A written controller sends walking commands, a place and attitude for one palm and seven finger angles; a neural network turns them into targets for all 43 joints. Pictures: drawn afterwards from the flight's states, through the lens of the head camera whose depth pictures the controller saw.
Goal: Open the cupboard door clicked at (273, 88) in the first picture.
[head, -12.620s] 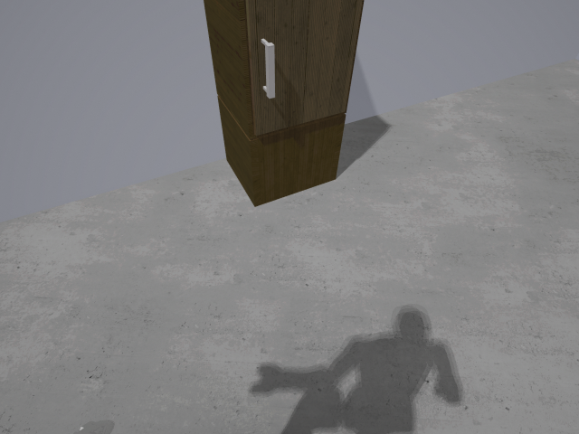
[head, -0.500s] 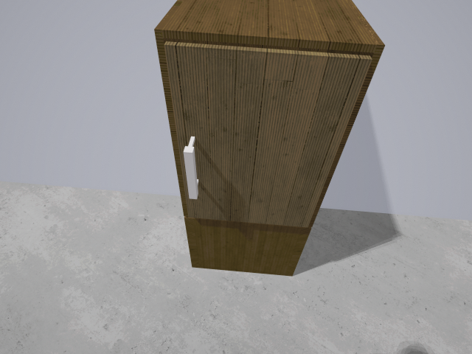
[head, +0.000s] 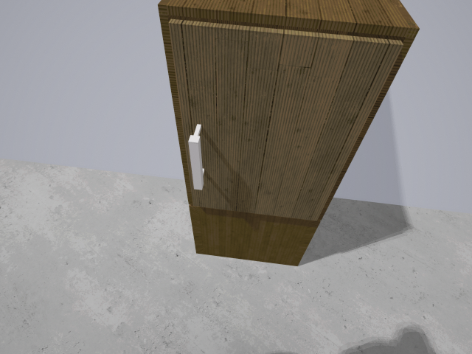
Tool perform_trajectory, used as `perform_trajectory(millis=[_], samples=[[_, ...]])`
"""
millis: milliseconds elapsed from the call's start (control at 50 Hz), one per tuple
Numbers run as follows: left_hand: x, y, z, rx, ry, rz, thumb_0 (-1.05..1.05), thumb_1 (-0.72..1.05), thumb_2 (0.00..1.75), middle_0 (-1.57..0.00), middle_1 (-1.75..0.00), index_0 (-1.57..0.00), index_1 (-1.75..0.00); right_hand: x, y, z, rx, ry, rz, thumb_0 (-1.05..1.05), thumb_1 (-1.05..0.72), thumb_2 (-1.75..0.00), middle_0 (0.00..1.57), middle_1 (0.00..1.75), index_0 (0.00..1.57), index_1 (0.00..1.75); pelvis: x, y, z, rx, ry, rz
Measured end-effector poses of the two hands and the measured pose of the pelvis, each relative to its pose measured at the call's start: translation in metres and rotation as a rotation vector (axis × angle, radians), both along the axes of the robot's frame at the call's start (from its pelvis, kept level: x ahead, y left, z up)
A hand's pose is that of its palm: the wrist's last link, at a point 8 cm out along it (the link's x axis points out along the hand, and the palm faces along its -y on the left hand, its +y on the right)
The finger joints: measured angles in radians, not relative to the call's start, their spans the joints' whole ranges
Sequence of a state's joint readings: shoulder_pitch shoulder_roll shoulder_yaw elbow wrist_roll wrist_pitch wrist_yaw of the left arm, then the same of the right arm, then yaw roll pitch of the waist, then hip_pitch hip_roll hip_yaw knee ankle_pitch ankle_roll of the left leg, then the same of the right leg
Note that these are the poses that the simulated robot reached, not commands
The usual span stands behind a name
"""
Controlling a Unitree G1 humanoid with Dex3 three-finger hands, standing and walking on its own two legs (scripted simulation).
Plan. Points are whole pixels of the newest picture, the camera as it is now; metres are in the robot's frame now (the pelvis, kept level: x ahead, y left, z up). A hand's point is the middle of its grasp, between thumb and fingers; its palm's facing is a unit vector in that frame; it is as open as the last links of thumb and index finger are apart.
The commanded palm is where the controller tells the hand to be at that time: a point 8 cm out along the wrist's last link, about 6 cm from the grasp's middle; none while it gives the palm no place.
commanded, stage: come to a stop and stand still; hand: left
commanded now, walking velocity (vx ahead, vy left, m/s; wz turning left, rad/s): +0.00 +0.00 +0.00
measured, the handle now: (198, 158) +0.57 +0.14 -0.07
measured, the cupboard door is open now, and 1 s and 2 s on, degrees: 0 0 0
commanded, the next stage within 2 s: look again from close up in 0.64 s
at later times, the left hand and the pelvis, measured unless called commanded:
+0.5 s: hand out of the picture -0.05 +0.18 -0.17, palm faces +0.01 -0.99 -0.16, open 7.4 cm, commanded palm none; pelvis -0.04 +0.02 +0.01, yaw -1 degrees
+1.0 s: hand out of the picture -0.04 +0.18 -0.17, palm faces +0.03 -0.98 -0.20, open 7.4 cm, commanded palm none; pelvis -0.03 +0.01 +0.00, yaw -1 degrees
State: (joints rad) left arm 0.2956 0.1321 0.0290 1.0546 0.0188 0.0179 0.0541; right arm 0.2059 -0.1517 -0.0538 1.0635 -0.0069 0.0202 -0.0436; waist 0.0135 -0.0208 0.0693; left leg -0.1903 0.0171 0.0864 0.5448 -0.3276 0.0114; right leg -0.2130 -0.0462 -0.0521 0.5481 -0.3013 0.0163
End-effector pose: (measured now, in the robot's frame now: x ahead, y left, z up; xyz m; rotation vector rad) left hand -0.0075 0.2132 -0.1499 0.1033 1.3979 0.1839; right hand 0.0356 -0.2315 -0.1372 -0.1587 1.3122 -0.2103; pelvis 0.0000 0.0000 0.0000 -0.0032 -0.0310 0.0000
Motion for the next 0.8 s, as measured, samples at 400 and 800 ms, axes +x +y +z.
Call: perform_trajectory(millis=[400,800], samples=[[-0.028,0.026,0.013,0.002,-0.024,-0.061,0.01,0.91,0.9,-0.2,-0.3,-0.2,-0.3,-0.065,0.024,0.006,0.035,0.016,-0.016,0.0,-0.93,-0.9,0.2,0.3,0.2,0.3,-0.034,0.02,0.01,0.006,-0.004,-0.023],[-0.076,-0.004,0.007,-0.044,0.094,-0.044,0.01,0.9,0.9,-0.2,-0.3,-0.2,-0.3,-0.123,0.048,-0.004,0.11,0.166,-0.042,0.01,-0.91,-0.9,0.2,0.3,0.2,0.3,-0.04,0.015,0.006,-0.003,0.015,-0.016]])
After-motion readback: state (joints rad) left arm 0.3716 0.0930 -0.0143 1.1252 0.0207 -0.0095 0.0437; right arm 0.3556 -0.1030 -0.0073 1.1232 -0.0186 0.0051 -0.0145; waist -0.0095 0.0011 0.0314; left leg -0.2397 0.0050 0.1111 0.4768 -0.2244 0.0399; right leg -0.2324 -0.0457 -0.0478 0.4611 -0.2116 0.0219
